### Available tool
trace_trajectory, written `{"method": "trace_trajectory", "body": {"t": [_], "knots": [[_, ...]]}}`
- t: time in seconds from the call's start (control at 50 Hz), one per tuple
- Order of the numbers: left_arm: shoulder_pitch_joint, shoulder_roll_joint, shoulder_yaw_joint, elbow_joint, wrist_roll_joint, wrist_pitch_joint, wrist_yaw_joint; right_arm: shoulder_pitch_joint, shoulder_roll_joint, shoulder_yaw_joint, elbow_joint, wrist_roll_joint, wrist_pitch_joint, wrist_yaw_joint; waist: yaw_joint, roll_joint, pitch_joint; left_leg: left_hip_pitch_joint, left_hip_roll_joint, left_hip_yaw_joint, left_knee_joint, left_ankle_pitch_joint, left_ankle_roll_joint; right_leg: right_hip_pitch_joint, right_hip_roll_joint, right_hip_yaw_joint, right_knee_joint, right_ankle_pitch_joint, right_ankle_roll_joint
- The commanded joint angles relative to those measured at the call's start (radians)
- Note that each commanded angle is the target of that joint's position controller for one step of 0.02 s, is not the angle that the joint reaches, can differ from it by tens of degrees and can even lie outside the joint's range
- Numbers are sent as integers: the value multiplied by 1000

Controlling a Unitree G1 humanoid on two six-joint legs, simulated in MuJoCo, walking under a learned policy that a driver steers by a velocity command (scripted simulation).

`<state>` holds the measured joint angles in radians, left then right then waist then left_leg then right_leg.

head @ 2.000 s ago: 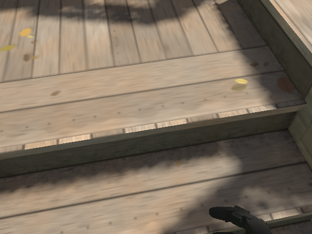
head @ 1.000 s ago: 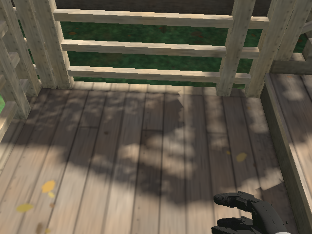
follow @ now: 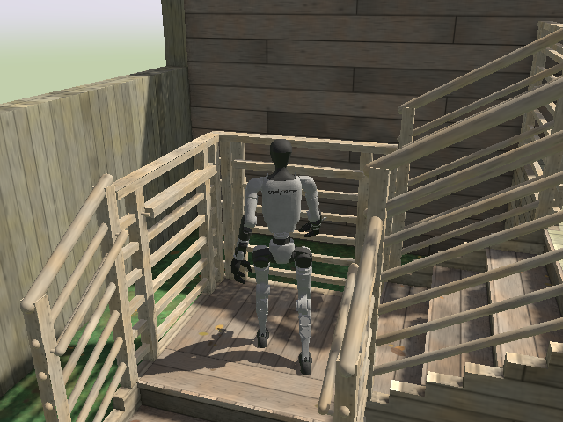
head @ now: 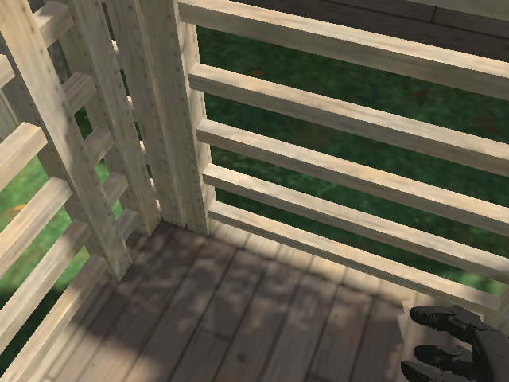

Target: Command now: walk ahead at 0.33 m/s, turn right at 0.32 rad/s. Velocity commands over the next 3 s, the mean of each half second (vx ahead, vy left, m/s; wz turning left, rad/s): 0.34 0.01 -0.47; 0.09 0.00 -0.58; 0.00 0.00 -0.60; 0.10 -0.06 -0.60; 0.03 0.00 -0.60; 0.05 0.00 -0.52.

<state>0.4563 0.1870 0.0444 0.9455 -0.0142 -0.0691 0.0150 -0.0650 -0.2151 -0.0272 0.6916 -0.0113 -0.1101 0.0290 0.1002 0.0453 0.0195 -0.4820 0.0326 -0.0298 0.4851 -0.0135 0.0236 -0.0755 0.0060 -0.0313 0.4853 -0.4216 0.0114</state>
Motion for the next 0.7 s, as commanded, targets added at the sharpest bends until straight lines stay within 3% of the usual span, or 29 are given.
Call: {"method": "trace_trajectory", "body": {"t": [0.02, 0.04, 0.06, 0.08, 0.12, 0.14, 0.16, 0.18, 0.2, 0.22, 0.24, 0.3, 0.32, 0.34, 0.36, 0.38, 0.4, 0.42, 0.44, 0.46, 0.48, 0.5, 0.52, 0.54, 0.56, 0.62, 0.66, 0.68, 0.7], "knots": [[59, 36, -16, -108, 6, -28, -1, 417, -256, -85, 9, -13, 18, -15, -192, 305, -516, 982, 427, -490, 8, 343, 281, -645, 23, 82, 661, -262, -5], [11, 99, 6, -111, -27, -28, -5, 410, -178, -74, 13, -8, 31, -20, -209, 222, -461, 875, 378, -515, -83, 52, 278, -715, -15, 135, 796, -239, -4], [1, 43, 7, -100, 68, -59, -49, 389, -83, -56, 65, -42, -13, -52, -174, 179, -221, 601, 338, -428, -231, -460, 259, -750, -42, 161, 733, -90, -52], [-16, 64, 22, -85, 69, -61, -37, 283, -65, -45, 54, -11, -21, -60, -105, 120, -92, 398, 316, -368, -296, -483, 229, -715, -86, 106, 695, -9, -33], [-29, 3, 5, -97, 92, -42, -49, 240, -63, -55, 70, 4, -28, -76, -59, 43, -113, 269, 292, -249, -339, -276, 200, -601, -108, 95, 673, 52, -47], [9, -32, -11, -85, 88, -33, -59, 244, -82, -65, 77, -16, -34, -77, -56, 24, -142, 248, 270, -186, -358, -206, 190, -550, -101, 100, 668, 140, -50], [4, -20, -6, -76, 58, -25, -78, 191, -76, -70, 62, -17, -39, -80, -51, 29, -128, 215, 226, -73, -372, -159, 175, -524, -83, 74, 640, 197, -42], [-175, 60, 21, -158, -37, -14, -10, 139, -179, -87, 66, 36, -13, -67, -47, 35, -133, 291, 251, -37, -308, 11, 169, -619, -132, 71, 605, 133, -31], [-222, 72, 13, -178, -34, -18, 18, 167, -179, -95, 67, 47, -7, -66, -73, -3, -149, 289, 286, -34, -312, 63, 185, -619, -152, 72, 587, 142, -24], [-235, 63, 10, -173, -19, -28, 27, 174, -193, -97, 84, 42, -3, -66, -69, -16, -147, 246, 280, -8, -309, 77, 179, -563, -158, 75, 525, 187, -16], [-209, 58, 9, -169, -7, -24, 23, 167, -184, -96, 94, 44, 3, -62, -50, 17, -158, 207, 255, 44, -306, 31, 172, -497, -157, 62, 462, 205, -11], [-233, 101, 30, -166, -23, -14, 2, 185, -192, -100, 123, 41, 8, -59, -63, 97, -134, 194, 265, 57, -310, -110, 164, -413, -131, 39, 352, 282, -23], [-203, 40, 9, -147, 60, 7, -27, 284, -126, -70, 159, -4, 16, -51, -72, 43, -57, 189, 238, 131, -285, -79, 144, -385, -118, 15, 255, 266, -36], [-193, 30, 17, -140, 66, 8, -43, 331, -129, -73, 175, -11, 25, -41, -101, 41, -32, 217, 233, 162, -223, -62, 117, -388, -73, -37, 207, 262, -35], [-216, 39, 16, -149, 48, 6, -63, 339, -145, -72, 174, -19, 30, -28, -114, 62, -48, 215, 234, 157, -181, -31, 93, -320, -65, -23, 156, 281, -49], [-209, 56, 27, -155, 53, -1, -70, 313, -150, -69, 172, -18, 36, -29, -94, 66, -57, 188, 220, 182, -114, -73, 57, -262, -43, -25, 102, 292, -58], [-176, 97, 33, -158, 69, 1, -69, 323, -139, -66, 169, -33, 46, -36, -73, 45, -93, 182, 177, 207, 13, -163, 17, -206, -32, -6, 59, 264, -72], [-91, 168, 53, -132, 78, -6, -51, 352, -86, -56, 144, -53, 58, -43, -71, -182, -109, 97, 106, 264, 287, -373, -28, -121, -137, 159, -33, 332, -103], [-150, 389, 115, -216, 15, 8, -25, 284, -71, -54, 80, 7, 66, -82, -67, -449, -56, -274, -65, 272, 647, -592, -108, 13, -359, 559, -125, 415, -317], [-105, 328, 97, -228, 16, 4, -20, 249, -157, -65, 84, 15, 60, -96, 3, -364, -191, -346, -33, 38, 778, -613, -103, 55, -396, 679, -190, 286, -393], [-119, 263, 82, -234, 14, -2, -10, 208, -167, -73, 62, 29, 48, -97, -13, -331, -166, -385, 6, -7, 795, -535, -69, 18, -329, 601, -189, 164, -349], [-174, 236, 75, -242, 22, 1, -8, 168, -151, -71, 49, 17, 54, -96, -42, -307, -115, -364, 35, -15, 742, -440, -55, -64, -280, 508, -185, 154, -297], [-255, 197, 68, -258, 19, 1, 5, 176, -167, -86, 45, 20, 48, -113, -79, -209, -118, -294, 45, -20, 668, -371, -42, -149, -248, 449, -202, 134, -237], [-306, 185, 66, -285, 30, 12, 18, 181, -159, -84, 51, 1, 45, -118, -106, -209, -128, -226, 34, -11, 608, -341, -38, -222, -216, 401, -197, 175, -222], [-312, 181, 69, -295, 38, 17, 26, 193, -136, -82, 52, -4, 45, -118, -116, -198, -140, -179, 10, 2, 562, -300, -38, -258, -188, 368, -190, 226, -220], [-296, 187, 77, -306, 32, 26, 38, 208, -73, -64, 56, 5, 41, -114, -116, -173, -164, -71, -40, 15, 371, -204, -43, -294, -135, 304, -154, 311, -223], [-285, 183, 81, -307, 19, 24, 37, 204, -77, -64, 56, 3, 44, -110, -111, -189, -163, -35, -63, 1, 294, -199, -50, -300, -145, 358, -161, 261, -234], [-280, 227, 91, -316, 36, 25, 36, 164, -105, -69, 51, 3, 56, -117, -97, -226, -92, -58, -94, -19, 281, -273, -63, -262, -168, 379, -105, 712, -239], [-254, 234, 97, -313, 31, 26, 38, 200, -115, -69, 54, 2, 56, -116, -101, -204, -168, -67, -94, -45, 279, -277, -73, -174, -186, 398, -70, 877, -245]]}}
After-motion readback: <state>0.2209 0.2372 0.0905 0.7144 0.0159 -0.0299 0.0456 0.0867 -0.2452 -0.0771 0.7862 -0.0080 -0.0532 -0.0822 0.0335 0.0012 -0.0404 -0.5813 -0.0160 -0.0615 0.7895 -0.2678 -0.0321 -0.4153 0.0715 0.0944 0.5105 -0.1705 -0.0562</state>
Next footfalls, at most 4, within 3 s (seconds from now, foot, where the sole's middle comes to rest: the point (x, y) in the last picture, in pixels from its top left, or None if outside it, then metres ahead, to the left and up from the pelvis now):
0.42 right None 0.21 -0.17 -0.76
0.84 left None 0.30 0.00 -0.76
1.30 right None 0.08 -0.13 -0.76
1.68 left None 0.24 -0.04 -0.76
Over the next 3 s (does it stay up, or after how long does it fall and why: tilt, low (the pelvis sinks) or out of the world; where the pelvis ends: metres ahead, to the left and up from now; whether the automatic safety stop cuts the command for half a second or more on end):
stays up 0.08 -0.16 0.02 its command is cut before an obstacle after 0.2 s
